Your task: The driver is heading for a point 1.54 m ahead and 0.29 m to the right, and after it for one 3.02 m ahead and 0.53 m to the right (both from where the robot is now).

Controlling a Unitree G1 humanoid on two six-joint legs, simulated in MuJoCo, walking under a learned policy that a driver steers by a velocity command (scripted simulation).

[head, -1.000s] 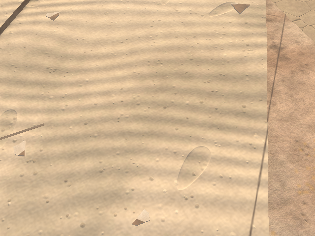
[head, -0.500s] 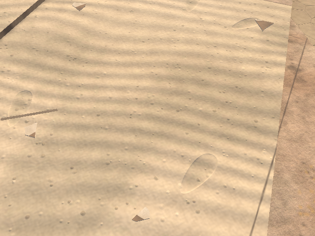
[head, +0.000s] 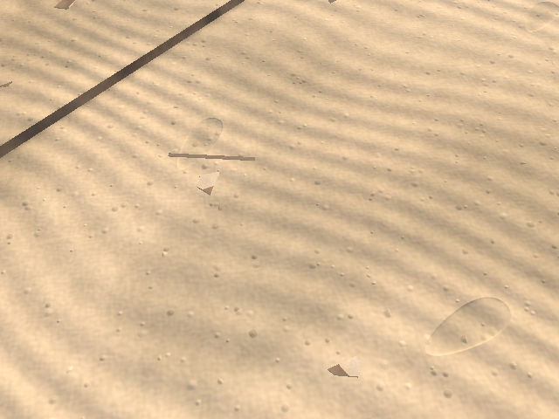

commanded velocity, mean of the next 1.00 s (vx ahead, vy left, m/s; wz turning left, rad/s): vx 0.26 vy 0.00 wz -0.26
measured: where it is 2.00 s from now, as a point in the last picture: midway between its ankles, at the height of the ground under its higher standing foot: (401, 302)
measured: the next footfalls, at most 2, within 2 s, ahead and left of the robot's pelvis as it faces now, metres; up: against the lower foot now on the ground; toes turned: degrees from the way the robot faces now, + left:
left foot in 0.14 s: +0.04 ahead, +0.15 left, +0.00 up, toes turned +5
right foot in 0.74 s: +0.17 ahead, -0.15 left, +0.00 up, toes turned -17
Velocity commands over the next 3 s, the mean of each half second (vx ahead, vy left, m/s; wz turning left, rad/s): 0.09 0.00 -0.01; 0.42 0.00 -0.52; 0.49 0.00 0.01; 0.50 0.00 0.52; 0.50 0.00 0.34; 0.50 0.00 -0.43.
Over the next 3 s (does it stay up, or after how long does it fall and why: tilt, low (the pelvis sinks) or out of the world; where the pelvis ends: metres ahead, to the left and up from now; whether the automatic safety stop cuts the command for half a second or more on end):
stays up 1.31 -0.21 0.00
